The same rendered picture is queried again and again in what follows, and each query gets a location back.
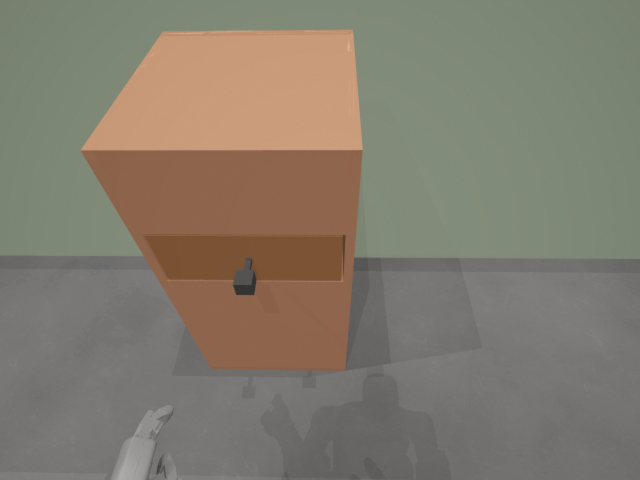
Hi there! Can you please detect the handle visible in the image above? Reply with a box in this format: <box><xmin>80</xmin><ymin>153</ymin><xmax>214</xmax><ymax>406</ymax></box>
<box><xmin>233</xmin><ymin>258</ymin><xmax>256</xmax><ymax>295</ymax></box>

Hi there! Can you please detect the robot left hand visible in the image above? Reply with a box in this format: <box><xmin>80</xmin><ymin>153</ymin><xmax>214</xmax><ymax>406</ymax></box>
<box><xmin>105</xmin><ymin>405</ymin><xmax>182</xmax><ymax>480</ymax></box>

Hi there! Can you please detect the cabinet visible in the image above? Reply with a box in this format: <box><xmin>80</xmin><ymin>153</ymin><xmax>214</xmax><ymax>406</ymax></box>
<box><xmin>80</xmin><ymin>30</ymin><xmax>363</xmax><ymax>371</ymax></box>

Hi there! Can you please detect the drawer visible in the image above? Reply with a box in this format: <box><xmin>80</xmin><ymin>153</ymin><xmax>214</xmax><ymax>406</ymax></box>
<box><xmin>144</xmin><ymin>234</ymin><xmax>343</xmax><ymax>281</ymax></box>

